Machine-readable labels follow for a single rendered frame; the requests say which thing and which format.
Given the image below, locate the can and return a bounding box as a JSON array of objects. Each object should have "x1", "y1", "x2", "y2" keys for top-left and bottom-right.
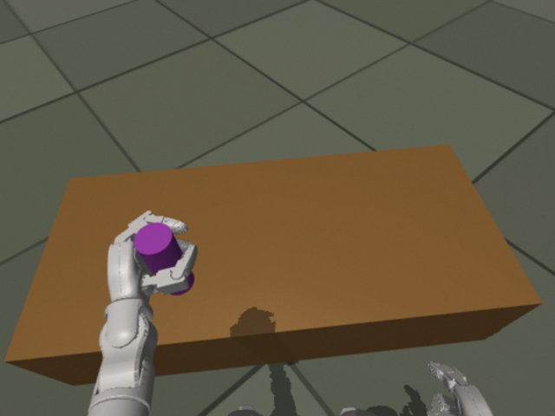
[{"x1": 134, "y1": 223, "x2": 194, "y2": 296}]

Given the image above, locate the left robot hand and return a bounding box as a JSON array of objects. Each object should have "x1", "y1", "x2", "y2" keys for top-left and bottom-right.
[{"x1": 108, "y1": 211, "x2": 198, "y2": 303}]

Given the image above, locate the right robot hand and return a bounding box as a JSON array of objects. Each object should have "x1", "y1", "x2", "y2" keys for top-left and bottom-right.
[{"x1": 427, "y1": 361, "x2": 494, "y2": 416}]

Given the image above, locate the left robot arm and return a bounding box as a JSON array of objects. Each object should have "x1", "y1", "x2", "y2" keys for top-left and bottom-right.
[{"x1": 88, "y1": 297, "x2": 158, "y2": 416}]

